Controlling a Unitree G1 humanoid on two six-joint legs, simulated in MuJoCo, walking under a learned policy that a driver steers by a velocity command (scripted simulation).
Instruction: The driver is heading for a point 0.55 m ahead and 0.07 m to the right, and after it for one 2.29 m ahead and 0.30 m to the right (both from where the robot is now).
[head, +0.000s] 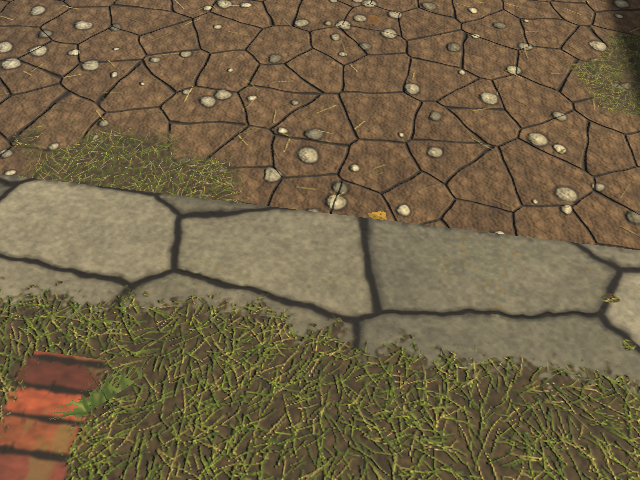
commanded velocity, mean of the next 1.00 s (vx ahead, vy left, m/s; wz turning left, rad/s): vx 0.38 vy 0.00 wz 0.00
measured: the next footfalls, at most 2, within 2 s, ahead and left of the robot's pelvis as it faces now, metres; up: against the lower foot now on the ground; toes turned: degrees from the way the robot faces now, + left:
right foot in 0.44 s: +0.42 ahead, -0.15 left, +0.00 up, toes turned -3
left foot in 0.90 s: +0.60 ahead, +0.07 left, +0.00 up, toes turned +1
